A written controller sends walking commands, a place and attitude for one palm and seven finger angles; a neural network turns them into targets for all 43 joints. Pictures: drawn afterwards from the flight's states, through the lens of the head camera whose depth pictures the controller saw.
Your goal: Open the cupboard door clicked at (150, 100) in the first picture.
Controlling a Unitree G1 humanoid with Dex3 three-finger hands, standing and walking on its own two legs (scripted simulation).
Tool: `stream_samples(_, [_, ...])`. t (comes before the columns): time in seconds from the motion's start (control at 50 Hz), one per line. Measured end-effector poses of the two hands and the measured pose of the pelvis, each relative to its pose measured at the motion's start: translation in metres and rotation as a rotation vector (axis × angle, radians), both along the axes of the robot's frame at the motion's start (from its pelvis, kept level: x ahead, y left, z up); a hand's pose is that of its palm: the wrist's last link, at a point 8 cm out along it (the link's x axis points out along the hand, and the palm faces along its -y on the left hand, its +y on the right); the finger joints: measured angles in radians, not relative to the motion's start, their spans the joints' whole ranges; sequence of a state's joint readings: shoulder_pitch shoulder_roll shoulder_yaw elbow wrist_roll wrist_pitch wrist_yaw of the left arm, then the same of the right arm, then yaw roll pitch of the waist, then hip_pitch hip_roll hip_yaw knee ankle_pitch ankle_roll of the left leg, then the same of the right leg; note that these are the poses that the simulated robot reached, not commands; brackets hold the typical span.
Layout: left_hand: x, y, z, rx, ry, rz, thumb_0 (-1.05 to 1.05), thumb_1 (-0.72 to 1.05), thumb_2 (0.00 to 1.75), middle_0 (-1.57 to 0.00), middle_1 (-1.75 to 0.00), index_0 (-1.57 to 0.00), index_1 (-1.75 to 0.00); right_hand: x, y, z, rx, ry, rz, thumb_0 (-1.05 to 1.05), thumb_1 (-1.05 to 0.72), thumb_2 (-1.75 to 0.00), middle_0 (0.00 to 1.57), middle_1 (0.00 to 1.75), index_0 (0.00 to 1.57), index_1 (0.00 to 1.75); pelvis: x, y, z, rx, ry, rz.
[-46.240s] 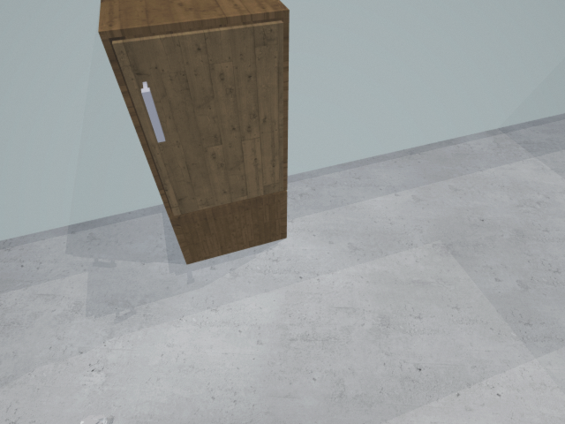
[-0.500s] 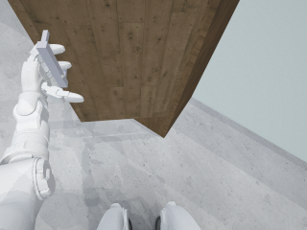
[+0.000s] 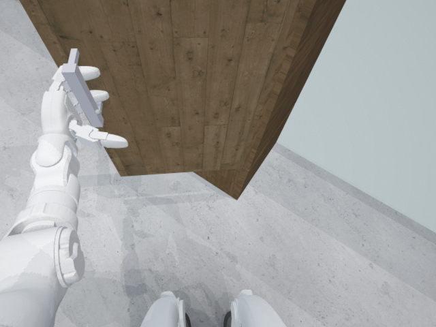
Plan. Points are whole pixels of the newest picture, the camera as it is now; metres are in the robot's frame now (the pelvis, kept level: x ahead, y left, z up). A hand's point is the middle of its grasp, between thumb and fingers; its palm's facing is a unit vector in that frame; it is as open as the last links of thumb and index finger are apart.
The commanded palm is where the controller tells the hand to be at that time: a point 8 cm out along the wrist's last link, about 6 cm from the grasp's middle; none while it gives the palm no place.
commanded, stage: close the thumb around the handle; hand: left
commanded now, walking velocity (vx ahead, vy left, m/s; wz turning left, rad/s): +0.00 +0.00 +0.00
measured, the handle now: (86, 91) +0.54 +0.22 +0.06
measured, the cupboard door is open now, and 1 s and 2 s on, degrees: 40 42 83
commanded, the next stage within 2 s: pull the door open along its arc in 0.70 s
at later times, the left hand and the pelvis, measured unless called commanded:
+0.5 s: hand (98, 112) +0.49 +0.19 +0.06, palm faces +0.07 -1.00 -0.02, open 7.6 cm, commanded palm +0.46 +0.23 +0.06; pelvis +0.00 +0.00 +0.00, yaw +1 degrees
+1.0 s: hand (97, 115) +0.48 +0.19 +0.06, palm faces +0.05 -1.00 -0.02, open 5.5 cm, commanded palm +0.43 +0.24 +0.06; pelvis +0.01 +0.00 +0.00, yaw -1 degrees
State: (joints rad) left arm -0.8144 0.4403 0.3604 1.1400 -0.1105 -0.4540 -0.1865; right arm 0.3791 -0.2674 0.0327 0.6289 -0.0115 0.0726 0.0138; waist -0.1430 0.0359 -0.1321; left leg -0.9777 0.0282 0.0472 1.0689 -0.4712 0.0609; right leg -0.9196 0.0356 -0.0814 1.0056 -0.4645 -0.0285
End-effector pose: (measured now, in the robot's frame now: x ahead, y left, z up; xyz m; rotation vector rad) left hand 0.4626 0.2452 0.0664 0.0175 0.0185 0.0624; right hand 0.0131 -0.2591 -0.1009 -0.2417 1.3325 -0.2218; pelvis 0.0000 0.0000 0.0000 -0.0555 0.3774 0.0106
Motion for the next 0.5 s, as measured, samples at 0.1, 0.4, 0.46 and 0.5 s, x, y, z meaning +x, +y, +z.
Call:
stream_samples(0.1, [-0.0033, -0.0010, -0.0002, 0.004, -0.005, 0.005, -0.01, -0.47, 0.31, -0.29, -1.20, -0.26, -1.20, 0.0018, -0.0013, -0.0006, 0.002, -0.001, 0.004, 0.01, -0.91, -0.90, 0.20, 0.29, 0.21, 0.30, 0.0002, -0.0005, 0.0002, 0.000, -0.003, 0.002])
stream_samples(0.4, [-0.0002, -0.0002, -0.0008, 0.005, -0.004, 0.008, -0.01, 0.15, 0.58, -0.34, -1.27, -0.32, -1.27, 0.0009, -0.0044, -0.0032, -0.003, 0.011, 0.016, 0.01, -0.91, -0.90, 0.20, 0.29, 0.21, 0.30, -0.0013, -0.0036, -0.0019, 0.000, 0.005, 0.011])
stream_samples(0.46, [0.0003, 0.0001, -0.0007, 0.005, -0.002, 0.008, 0.00, 0.32, 0.65, -0.35, -1.29, -0.34, -1.29, -0.0002, -0.0047, -0.0034, -0.003, 0.015, 0.016, 0.01, -0.91, -0.90, 0.20, 0.29, 0.21, 0.30, -0.0012, -0.0041, -0.0020, 0.000, 0.007, 0.011])
stream_samples(0.5, [0.0005, 0.0002, -0.0007, 0.005, -0.001, 0.007, 0.00, 0.43, 0.69, -0.36, -1.30, -0.34, -1.30, -0.0007, -0.0049, -0.0031, -0.003, 0.016, 0.013, 0.01, -0.91, -0.90, 0.20, 0.29, 0.21, 0.30, -0.0010, -0.0043, -0.0019, 0.000, 0.007, 0.010])
